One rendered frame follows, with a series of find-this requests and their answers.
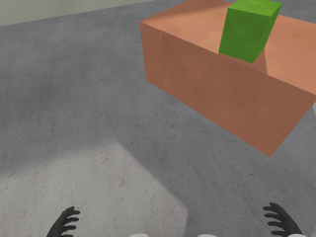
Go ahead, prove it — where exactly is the pedestal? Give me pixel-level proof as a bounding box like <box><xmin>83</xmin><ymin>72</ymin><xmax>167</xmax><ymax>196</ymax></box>
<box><xmin>139</xmin><ymin>0</ymin><xmax>316</xmax><ymax>157</ymax></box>

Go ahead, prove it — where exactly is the robot right hand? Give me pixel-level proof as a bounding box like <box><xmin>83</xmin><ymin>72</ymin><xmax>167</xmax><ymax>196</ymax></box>
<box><xmin>263</xmin><ymin>202</ymin><xmax>303</xmax><ymax>237</ymax></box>

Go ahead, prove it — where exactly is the robot left hand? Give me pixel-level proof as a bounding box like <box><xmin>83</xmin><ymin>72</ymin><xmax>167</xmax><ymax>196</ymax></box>
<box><xmin>46</xmin><ymin>206</ymin><xmax>80</xmax><ymax>237</ymax></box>

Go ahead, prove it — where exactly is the carton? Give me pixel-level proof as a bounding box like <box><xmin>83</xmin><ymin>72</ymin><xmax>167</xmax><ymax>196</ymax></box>
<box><xmin>218</xmin><ymin>0</ymin><xmax>282</xmax><ymax>63</ymax></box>

